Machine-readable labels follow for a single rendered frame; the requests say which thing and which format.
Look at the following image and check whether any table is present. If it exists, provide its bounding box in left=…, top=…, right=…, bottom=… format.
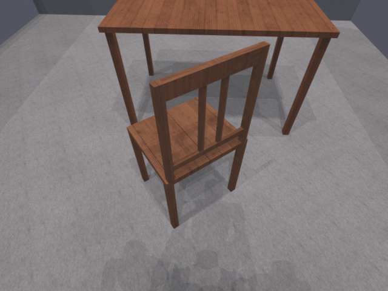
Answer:
left=98, top=0, right=340, bottom=135

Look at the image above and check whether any chair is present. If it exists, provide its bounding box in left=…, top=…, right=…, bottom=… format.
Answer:
left=127, top=41, right=270, bottom=229

